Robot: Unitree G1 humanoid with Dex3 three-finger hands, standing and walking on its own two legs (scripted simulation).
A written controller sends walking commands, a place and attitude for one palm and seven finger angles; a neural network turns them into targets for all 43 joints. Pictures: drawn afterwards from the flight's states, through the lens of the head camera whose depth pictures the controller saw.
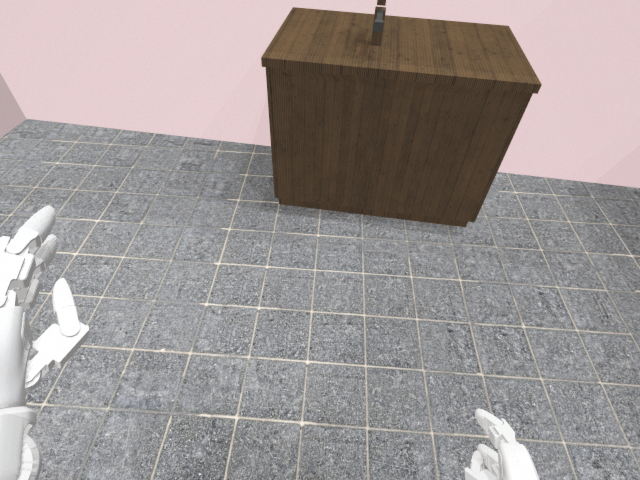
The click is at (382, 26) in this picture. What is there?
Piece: tap's lever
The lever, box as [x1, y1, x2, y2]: [373, 19, 383, 31]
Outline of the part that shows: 375,19 373,30 381,31 383,20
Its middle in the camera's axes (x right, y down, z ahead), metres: +0.18 -0.68 +1.23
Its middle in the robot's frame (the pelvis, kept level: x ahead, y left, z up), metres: +1.39 -0.10 +0.05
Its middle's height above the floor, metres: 0.83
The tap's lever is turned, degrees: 0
